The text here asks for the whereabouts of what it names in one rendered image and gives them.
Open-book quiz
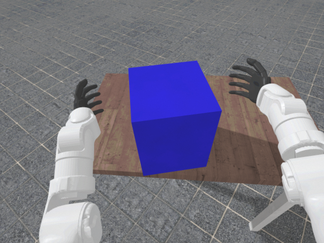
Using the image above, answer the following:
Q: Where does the right robot hand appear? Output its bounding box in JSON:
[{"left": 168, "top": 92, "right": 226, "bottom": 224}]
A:
[{"left": 229, "top": 58, "right": 271, "bottom": 103}]

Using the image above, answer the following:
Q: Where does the table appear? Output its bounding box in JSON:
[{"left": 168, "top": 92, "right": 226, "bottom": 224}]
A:
[{"left": 91, "top": 73, "right": 320, "bottom": 231}]

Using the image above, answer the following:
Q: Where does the robot right upper arm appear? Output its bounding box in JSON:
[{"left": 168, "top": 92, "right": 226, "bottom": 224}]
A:
[{"left": 281, "top": 154, "right": 324, "bottom": 243}]

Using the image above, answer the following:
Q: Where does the carton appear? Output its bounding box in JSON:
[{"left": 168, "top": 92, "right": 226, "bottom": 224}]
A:
[{"left": 128, "top": 61, "right": 222, "bottom": 176}]

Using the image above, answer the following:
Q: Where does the robot left upper arm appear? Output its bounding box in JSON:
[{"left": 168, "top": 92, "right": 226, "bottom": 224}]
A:
[{"left": 40, "top": 201, "right": 102, "bottom": 243}]

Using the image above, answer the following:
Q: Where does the left robot forearm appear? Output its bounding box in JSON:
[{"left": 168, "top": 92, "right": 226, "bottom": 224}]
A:
[{"left": 39, "top": 107, "right": 101, "bottom": 243}]

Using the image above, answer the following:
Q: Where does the right robot forearm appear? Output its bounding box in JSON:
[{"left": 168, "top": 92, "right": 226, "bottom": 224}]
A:
[{"left": 256, "top": 84, "right": 324, "bottom": 162}]

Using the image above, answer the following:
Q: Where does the left robot hand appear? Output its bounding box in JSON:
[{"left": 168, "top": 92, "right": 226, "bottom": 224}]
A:
[{"left": 73, "top": 79, "right": 104, "bottom": 115}]

